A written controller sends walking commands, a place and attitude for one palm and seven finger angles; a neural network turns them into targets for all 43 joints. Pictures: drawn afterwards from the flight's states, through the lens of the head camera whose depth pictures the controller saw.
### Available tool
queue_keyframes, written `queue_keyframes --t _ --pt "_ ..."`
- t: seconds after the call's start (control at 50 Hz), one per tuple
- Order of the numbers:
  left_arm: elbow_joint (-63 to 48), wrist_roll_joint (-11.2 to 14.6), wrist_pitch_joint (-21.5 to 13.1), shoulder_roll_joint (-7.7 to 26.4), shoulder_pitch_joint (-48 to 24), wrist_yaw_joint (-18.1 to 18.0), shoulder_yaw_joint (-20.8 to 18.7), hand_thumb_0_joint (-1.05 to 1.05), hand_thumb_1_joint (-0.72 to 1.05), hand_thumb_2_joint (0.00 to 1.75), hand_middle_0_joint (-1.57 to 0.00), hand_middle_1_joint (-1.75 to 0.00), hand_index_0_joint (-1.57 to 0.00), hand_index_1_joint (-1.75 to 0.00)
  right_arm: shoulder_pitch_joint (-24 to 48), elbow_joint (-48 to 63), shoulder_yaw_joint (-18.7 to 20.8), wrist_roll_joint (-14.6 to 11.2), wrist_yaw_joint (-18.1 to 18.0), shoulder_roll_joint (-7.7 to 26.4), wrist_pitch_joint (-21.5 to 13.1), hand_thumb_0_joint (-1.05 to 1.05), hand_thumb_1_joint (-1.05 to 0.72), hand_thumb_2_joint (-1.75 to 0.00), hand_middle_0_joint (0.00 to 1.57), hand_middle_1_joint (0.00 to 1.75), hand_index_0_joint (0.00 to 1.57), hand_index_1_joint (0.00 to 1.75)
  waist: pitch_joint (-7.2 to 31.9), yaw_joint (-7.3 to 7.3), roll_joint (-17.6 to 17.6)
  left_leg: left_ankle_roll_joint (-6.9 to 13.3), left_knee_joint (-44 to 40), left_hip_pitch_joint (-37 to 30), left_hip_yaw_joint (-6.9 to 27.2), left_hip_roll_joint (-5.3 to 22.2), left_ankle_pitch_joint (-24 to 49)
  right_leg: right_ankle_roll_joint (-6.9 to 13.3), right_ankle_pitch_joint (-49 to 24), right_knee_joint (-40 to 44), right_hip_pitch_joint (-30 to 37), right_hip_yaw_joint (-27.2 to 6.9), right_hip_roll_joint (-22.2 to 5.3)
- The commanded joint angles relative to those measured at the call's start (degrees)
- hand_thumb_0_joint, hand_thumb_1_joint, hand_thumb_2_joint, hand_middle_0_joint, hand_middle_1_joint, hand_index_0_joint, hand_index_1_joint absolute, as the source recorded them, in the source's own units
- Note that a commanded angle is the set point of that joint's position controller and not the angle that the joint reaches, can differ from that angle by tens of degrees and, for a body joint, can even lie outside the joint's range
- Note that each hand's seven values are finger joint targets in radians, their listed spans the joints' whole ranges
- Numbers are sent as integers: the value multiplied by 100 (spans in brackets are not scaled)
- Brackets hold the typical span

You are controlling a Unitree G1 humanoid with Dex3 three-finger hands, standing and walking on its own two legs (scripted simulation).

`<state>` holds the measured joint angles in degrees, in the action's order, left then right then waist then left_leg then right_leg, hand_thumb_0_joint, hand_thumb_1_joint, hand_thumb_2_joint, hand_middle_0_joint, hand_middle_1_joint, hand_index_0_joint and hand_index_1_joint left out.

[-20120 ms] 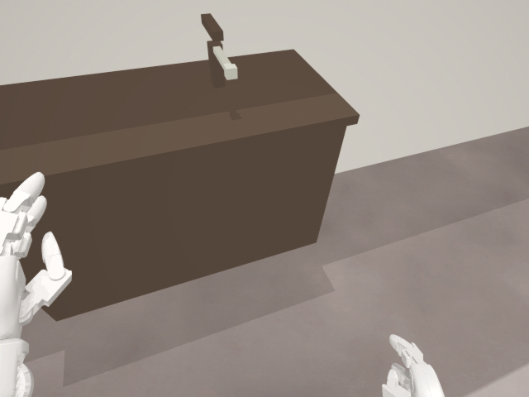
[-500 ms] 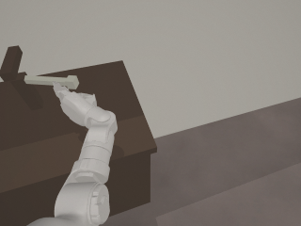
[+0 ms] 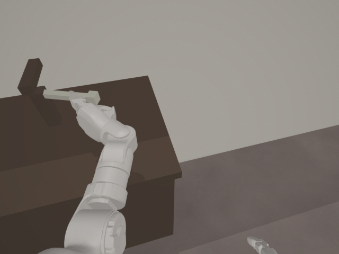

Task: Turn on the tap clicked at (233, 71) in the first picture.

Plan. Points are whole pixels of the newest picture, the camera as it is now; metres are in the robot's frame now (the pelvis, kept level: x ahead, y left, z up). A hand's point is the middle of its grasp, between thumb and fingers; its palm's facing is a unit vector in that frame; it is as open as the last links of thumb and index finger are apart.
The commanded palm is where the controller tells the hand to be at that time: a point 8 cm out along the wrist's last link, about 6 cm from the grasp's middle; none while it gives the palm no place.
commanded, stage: lift the hand up off the lever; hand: left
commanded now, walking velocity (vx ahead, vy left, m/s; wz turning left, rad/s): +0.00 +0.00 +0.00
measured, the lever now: (93, 98) +0.48 +0.23 +0.12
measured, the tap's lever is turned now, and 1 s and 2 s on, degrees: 67 67 67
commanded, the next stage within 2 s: draw the hand back beside the body in 1.64 s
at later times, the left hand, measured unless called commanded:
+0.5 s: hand (111, 109) +0.41 +0.16 +0.14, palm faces +0.77 -0.63 -0.10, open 7.8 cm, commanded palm +0.36 +0.18 +0.15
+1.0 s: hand (107, 104) +0.41 +0.17 +0.16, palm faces +0.78 -0.62 -0.08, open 7.8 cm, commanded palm +0.35 +0.18 +0.17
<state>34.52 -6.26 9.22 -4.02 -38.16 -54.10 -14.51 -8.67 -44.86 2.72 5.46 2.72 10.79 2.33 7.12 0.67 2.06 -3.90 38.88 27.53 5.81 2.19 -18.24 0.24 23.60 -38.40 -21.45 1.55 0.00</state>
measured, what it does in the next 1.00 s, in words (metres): stands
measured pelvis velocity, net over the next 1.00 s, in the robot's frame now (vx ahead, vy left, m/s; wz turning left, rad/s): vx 0.01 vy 0.00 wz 0.00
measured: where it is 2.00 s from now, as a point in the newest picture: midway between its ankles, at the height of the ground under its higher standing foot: outside the picture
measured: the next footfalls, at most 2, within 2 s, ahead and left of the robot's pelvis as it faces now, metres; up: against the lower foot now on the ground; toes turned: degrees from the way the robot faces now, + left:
none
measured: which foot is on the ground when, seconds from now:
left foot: down 0.00-1.00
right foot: down 0.00-1.00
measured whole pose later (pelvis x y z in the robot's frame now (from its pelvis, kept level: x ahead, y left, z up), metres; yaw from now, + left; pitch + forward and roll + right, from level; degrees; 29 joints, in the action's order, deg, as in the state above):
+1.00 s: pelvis +0.01 +0.00 +0.01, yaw +0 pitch +3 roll +0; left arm 24.8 -4.0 17.2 -4.5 -34.9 -52.0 -12.7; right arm -7.7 -46.0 2.4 4.0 1.9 11.0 2.3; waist 5.3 -1.1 2.3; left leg -3.9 32.9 19.5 5.0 2.4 -16.5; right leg 0.3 21.7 -32.6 -13.7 1.2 -0.1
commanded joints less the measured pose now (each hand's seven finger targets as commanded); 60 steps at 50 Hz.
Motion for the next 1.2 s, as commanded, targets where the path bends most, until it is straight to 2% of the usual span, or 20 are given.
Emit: queue_keyframes --t 0.0,0.04,0.06,0.18,0.24,0.34,0.42,0.46,0.56,0.62,0.66,0.68,0.74,0.76,0.84,0.86,0.88,0.96,1.04,1.18 --pt "-1303 -182 -176 371 -2354 42 431 0 90 90 -15 -15 -15 -15 456 701 177 -73 -61 660 -176 0 -90 -90 20 30 20 30 1550 48 -512 332 -197 -1201 -698 -166 2184 124 -2752 608 549 385 -30" --pt "-1385 -169 -123 293 -2422 49 520 0 90 90 -15 -15 -15 -15 505 692 170 -75 -71 653 -204 0 -90 -90 20 30 20 30 1469 62 -552 344 -225 -1232 -698 -172 2119 116 -2682 668 533 389 -28" --pt "-1384 -157 -97 460 -2388 65 409 0 90 90 -15 -15 -15 -15 536 647 175 -79 -97 680 -193 0 -90 -90 20 30 20 30 1397 38 -537 338 -276 -1237 -676 -179 2046 123 -2547 736 543 377 -17" --pt "-1856 -212 -90 449 -2658 39 488 0 90 90 -15 -15 -15 -15 606 644 155 -68 -104 617 -241 0 -90 -90 20 30 20 30 1642 -25 -243 307 -294 -1462 -683 -168 2318 158 -2715 659 657 386 -27" --pt "-1895 -177 -8 560 -2296 37 359 0 90 90 -15 -15 -15 -15 612 699 174 -66 -109 609 -222 0 -90 -90 20 30 20 30 1836 -113 -458 310 -269 -1423 -719 -187 2468 133 -3044 622 899 393 -44" --pt "-1766 -100 190 287 -2201 115 566 0 90 90 -15 -15 -15 -15 726 695 146 -127 -119 617 -216 0 -90 -90 20 30 20 30 1477 -80 -537 314 -396 -1457 -712 -161 2343 142 -2840 763 826 410 -39" --pt "-1711 -26 243 412 -2337 133 471 0 90 90 -15 -15 -15 -15 813 649 120 -155 -151 632 -238 0 -90 -90 20 30 20 30 1287 -72 -675 336 -509 -1437 -706 -174 2097 117 -2524 916 787 395 -40" --pt "-1716 -53 259 510 -2492 137 437 0 90 90 -15 -15 -15 -15 844 580 119 -150 -179 643 -248 0 -90 -90 20 30 20 30 1189 -67 -573 332 -561 -1460 -692 -176 1984 122 -2347 994 747 370 -31" --pt "-1893 -185 226 420 -2775 85 579 0 90 90 -15 -15 -15 -15 829 548 133 -94 -150 597 -317 0 -90 -90 20 30 20 30 1480 -97 -234 277 -517 -1643 -661 -152 2168 170 -2361 878 701 387 3" --pt "-1785 -150 268 270 -2812 68 664 0 90 90 -15 -15 -15 -15 842 565 119 -103 -130 588 -334 0 -90 -90 20 30 20 30 1547 -70 -360 286 -499 -1651 -670 -160 2187 158 -2424 836 711 404 -11" --pt "-1511 -83 359 479 -2611 90 460 0 90 90 -15 -15 -15 -15 848 522 132 -121 -164 640 -290 0 -90 -90 20 30 20 30 1477 -107 -546 279 -577 -1578 -651 -167 2085 146 -2310 917 778 403 -1" --pt "-1565 -34 364 353 -2790 94 535 0 90 90 -15 -15 -15 -15 883 573 96 -148 -167 624 -288 0 -90 -90 20 30 20 30 1451 -84 -493 296 -602 -1575 -681 -180 2057 136 -2334 915 772 382 -30" --pt "-1565 27 404 515 -2657 83 339 0 90 90 -15 -15 -15 -15 882 623 97 -152 -183 620 -265 0 -90 -90 20 30 20 30 1527 -164 -682 324 -606 -1530 -734 -204 2184 107 -2665 937 992 367 -58" --pt "-1532 15 418 748 -2491 95 146 0 90 90 -15 -15 -15 -15 849 595 114 -147 -197 645 -235 0 -90 -90 20 30 20 30 1552 -224 -667 312 -637 -1534 -720 -201 2251 112 -2746 953 1089 369 -46" --pt "-1968 -54 425 579 -2435 99 320 0 90 90 -15 -15 -15 -15 878 714 104 -145 -127 584 -233 0 -90 -90 20 30 20 30 1578 -234 -529 315 -582 -1632 -791 -174 2493 116 -3056 914 1154 388 -62" --pt "-1909 -71 458 657 -2250 131 278 0 90 90 -15 -15 -15 -15 861 672 129 -142 -137 615 -219 0 -90 -90 20 30 20 30 1467 -242 -561 304 -625 -1629 -752 -153 2486 132 -2965 960 1167 401 -37" --pt "-2084 -71 441 507 -2411 148 432 0 90 90 -15 -15 -15 -15 905 714 107 -164 -125 607 -238 0 -90 -90 20 30 20 30 1434 -199 -515 316 -626 -1696 -769 -138 2490 134 -2951 959 1108 396 -55" --pt "-2436 4 494 495 -2239 242 528 0 90 90 -15 -15 -15 -15 989 726 128 -177 -150 615 -280 0 -90 -90 20 30 20 30 1381 -214 -509 323 -657 -1779 -763 -152 2496 128 -2983 1034 1206 386 -42" --pt "-2611 40 571 269 -2412 304 795 0 90 90 -15 -15 -15 -15 1114 705 90 -212 -163 594 -350 0 -90 -90 20 30 20 30 1301 -161 -418 327 -698 -1905 -749 -157 2421 133 -2813 1085 1113 384 -52" --pt "-2542 170 770 473 -2274 357 597 0 90 90 -15 -15 -15 -15 1296 686 43 -287 -227 578 -274 0 -90 -90 20 30 20 30 1214 -264 -444 298 -893 -1916 -738 -188 2287 134 -2610 1232 1278 363 -78"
